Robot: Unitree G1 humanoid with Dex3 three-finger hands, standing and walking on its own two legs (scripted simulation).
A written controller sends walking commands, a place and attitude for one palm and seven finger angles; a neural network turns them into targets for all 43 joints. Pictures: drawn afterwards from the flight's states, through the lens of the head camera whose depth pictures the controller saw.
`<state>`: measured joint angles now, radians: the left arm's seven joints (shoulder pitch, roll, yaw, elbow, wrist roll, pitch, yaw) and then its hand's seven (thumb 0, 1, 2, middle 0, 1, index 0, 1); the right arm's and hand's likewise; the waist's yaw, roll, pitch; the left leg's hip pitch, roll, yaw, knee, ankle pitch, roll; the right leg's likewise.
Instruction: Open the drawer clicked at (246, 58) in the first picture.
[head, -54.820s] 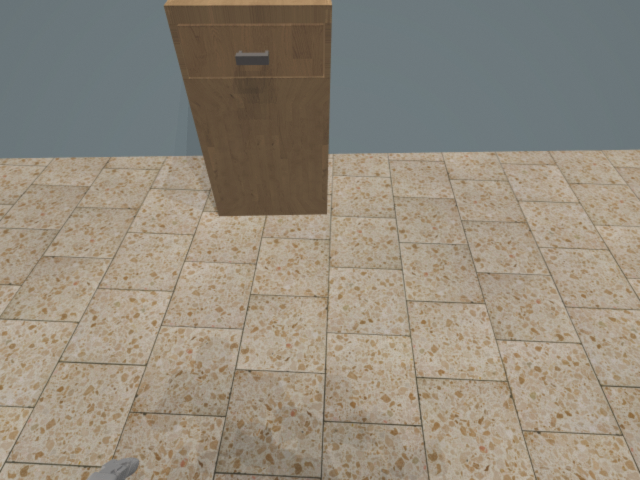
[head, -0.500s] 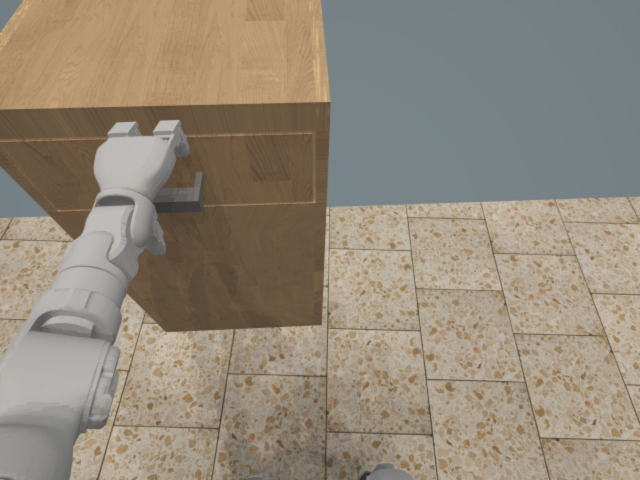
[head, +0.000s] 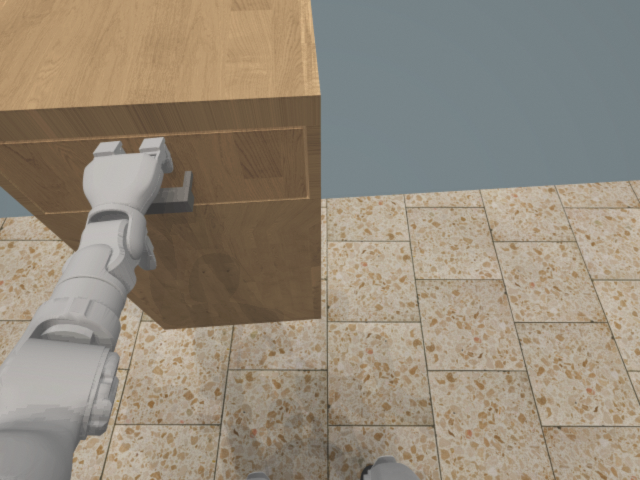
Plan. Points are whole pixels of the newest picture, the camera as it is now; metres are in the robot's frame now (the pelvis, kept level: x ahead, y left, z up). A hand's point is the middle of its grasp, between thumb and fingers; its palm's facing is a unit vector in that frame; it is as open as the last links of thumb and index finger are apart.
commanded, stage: lower the fingers behind the handle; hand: left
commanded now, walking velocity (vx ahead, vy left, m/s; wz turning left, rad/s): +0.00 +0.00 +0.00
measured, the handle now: (158, 189) +0.53 +0.23 -0.01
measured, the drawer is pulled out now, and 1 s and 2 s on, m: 0.00 0.00 0.00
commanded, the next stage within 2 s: lift the fingers back up to retry in 1.34 s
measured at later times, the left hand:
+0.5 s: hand (146, 218) +0.47 +0.23 +0.00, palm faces -0.06 +0.00 -1.00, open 13.8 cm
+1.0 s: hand (148, 215) +0.47 +0.23 +0.00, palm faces -0.04 +0.05 -1.00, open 13.8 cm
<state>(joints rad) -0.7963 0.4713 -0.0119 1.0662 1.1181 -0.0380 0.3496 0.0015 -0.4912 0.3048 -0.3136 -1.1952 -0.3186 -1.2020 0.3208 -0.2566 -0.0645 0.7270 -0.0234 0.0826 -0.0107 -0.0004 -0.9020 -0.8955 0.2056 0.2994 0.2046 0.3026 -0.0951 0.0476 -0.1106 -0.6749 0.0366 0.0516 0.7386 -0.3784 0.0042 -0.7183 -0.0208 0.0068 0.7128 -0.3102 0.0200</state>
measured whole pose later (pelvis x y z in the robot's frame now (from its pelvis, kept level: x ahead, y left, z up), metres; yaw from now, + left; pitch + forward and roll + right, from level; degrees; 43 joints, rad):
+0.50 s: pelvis -0.01 +0.00 -0.01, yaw +1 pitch +20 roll -1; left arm -0.80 0.48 -0.02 1.08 1.12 -0.09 0.37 0.00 -0.49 0.30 -0.30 -1.22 -0.32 -1.20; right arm 0.32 -0.26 -0.07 0.75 -0.03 0.07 -0.02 0.00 -0.90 -0.90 0.21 0.30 0.20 0.30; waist -0.10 0.04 -0.13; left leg -0.78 0.04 0.03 0.83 -0.41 0.00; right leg -0.81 -0.02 -0.01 0.79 -0.34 0.02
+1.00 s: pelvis -0.03 +0.00 -0.03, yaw +1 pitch +23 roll -1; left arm -0.95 0.51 -0.09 1.15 1.12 -0.04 0.36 0.00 -0.49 0.30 -0.29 -1.36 -0.32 -1.20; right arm 0.35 -0.26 -0.05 0.73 -0.03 0.05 -0.03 0.00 -0.90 -0.90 0.21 0.30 0.21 0.30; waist -0.12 0.04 -0.14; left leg -0.95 0.03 0.03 0.97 -0.43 0.01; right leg -0.97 -0.03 -0.01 0.92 -0.35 0.03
